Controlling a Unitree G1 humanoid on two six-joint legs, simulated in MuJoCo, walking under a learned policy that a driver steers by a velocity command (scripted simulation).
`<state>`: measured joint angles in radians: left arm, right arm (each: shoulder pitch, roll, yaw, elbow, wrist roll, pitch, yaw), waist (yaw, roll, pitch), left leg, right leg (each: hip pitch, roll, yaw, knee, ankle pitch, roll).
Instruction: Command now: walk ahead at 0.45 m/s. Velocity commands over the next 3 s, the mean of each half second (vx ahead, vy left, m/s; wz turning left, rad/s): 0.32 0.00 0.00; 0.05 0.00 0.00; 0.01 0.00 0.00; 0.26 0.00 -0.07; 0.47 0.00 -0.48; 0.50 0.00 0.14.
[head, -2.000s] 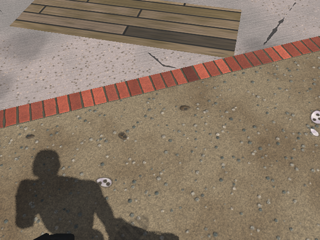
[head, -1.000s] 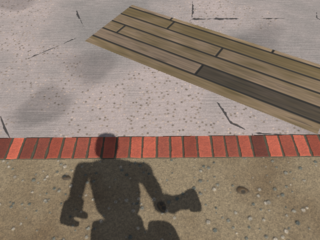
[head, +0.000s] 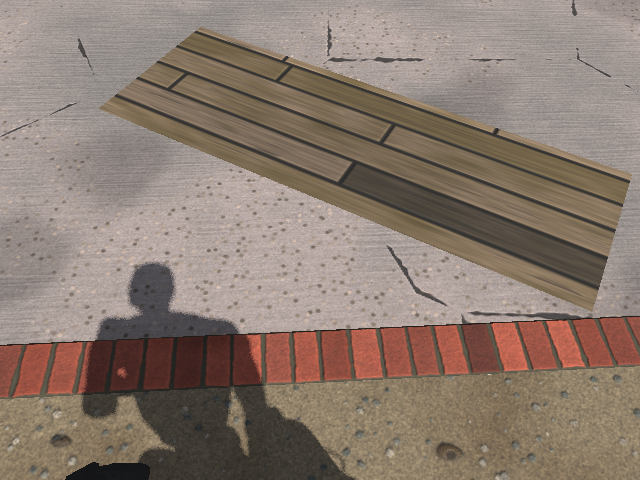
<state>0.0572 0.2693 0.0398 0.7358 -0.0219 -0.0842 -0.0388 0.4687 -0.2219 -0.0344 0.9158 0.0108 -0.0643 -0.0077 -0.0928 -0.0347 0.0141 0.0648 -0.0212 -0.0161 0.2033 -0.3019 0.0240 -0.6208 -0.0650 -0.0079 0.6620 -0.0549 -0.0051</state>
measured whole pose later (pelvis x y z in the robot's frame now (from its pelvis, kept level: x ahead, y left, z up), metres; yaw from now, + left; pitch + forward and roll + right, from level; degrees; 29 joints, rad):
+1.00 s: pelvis +0.30 -0.03 -0.01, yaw +0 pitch -1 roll +0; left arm 0.25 0.23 0.02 1.04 0.00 0.02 0.03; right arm 0.11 -0.21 -0.05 0.98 0.00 0.00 -0.02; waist 0.02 0.00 0.04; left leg -0.32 -0.01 0.01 0.53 -0.20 0.02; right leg -0.09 0.00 -0.03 0.50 -0.39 -0.01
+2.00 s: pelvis +0.41 +0.02 +0.00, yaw -3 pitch -1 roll +0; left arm 0.32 0.24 0.07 1.01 -0.05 -0.07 0.01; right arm 0.29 -0.20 -0.05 1.10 0.00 -0.11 0.01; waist -0.02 -0.04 0.01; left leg -0.14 -0.01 0.12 0.42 -0.28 0.04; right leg -0.49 -0.05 0.06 1.19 -0.27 -0.08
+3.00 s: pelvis +1.01 -0.06 -0.13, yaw -12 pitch +4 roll -2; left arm 0.42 0.27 0.06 0.88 0.00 -0.09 0.01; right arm 0.09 -0.28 -0.05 0.81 0.01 -0.10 0.08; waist 0.06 0.01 0.01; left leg -0.51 -0.02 0.00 0.56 -0.12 0.07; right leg -0.20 -0.05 -0.02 1.39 -0.73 0.03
